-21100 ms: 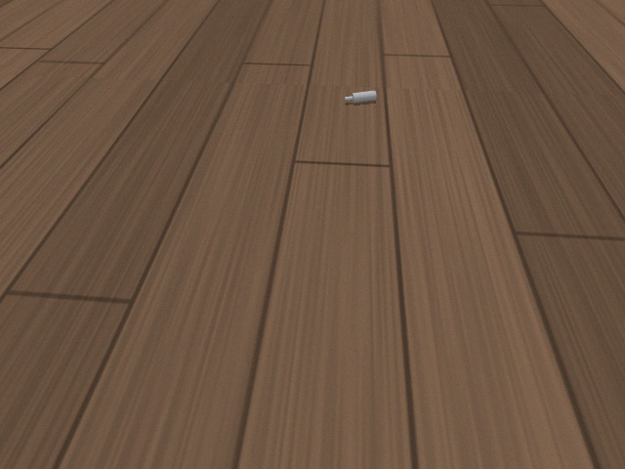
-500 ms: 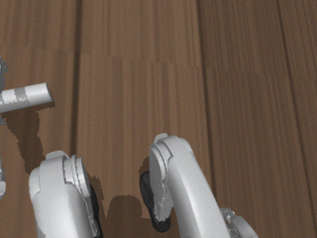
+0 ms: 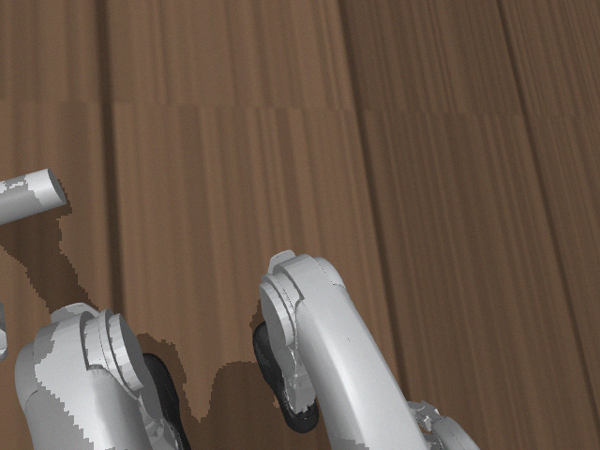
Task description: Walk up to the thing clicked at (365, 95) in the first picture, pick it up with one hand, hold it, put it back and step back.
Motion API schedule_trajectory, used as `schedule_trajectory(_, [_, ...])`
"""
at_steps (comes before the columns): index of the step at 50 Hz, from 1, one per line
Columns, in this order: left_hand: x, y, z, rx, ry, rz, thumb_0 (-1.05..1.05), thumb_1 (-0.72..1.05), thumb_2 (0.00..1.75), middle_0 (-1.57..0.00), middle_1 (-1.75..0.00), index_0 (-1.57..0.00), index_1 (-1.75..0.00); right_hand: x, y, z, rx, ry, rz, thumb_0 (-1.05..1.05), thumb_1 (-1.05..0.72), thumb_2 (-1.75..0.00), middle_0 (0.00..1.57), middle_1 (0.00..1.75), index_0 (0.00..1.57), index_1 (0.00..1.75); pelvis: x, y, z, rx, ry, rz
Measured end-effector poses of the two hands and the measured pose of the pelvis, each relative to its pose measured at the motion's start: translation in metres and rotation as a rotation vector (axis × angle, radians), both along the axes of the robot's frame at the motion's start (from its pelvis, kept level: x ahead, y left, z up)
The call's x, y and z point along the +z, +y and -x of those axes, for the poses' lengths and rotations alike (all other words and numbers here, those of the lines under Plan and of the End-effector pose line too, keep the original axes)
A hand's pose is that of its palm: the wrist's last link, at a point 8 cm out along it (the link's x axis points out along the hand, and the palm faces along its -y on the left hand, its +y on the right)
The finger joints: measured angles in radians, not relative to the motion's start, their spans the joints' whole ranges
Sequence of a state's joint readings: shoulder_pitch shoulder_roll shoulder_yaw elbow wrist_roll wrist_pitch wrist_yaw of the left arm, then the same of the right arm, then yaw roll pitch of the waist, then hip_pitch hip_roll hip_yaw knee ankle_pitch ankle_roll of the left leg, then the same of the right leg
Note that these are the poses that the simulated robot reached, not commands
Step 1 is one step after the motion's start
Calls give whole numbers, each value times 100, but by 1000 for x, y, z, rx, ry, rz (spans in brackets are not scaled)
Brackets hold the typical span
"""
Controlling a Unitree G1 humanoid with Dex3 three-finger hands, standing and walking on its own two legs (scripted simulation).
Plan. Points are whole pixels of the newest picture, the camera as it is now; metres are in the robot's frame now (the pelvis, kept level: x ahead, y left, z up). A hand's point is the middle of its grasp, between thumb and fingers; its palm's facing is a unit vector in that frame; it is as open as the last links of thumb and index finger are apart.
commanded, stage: rest palm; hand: left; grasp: from above
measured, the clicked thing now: out of the picture +0.48 +0.34 -0.30
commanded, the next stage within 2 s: close in 1.60 s
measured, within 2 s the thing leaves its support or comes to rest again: neither
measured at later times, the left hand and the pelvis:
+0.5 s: hand out of the picture +0.47 +0.31 -0.22, palm faces -0.43 -0.13 -0.89, open 14.3 cm; pelvis +0.00 +0.00 -0.01, yaw -1 degrees
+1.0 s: hand out of the picture +0.47 +0.32 -0.25, palm faces -0.44 -0.15 -0.88, open 14.4 cm; pelvis +0.00 +0.00 -0.02, yaw -4 degrees
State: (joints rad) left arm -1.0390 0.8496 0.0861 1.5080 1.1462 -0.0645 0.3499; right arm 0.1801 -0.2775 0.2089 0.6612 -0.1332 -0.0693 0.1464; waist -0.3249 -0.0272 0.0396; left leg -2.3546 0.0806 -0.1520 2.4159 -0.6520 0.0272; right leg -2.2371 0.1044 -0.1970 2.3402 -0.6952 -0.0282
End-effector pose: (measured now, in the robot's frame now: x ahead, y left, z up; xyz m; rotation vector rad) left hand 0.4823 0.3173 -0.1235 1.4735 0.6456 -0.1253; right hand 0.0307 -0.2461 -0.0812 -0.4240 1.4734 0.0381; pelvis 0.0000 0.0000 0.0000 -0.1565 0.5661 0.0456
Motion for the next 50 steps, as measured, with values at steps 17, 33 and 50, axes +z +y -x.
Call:
schedule_trajectory(17, [-17, 7, 17, -125, -17, 47, -1, -57, 105, -8, -99, -7, -100, 10, -7, -41, 126, -41, 59, 0, -90, -89, 20, 30, 21, 30, -1, 4, -2, 13, -8, 29])
schedule_trajectory(33, [-56, -2, 2, -44, -55, 30, 0, -54, 101, -9, -97, -8, -98, 9, -1, -5, 145, 18, 31, 0, -90, -89, 20, 30, 20, 30, -14, 2, 0, -19, -43, 36])
schedule_trajectory(50, [-72, 2, 5, -49, -26, 57, 0, -56, 101, -9, -96, -7, -97, 12, 11, 3, 158, 44, -7, 0, -90, -89, 20, 30, 21, 30, -15, 5, -3, -30, -65, 61])
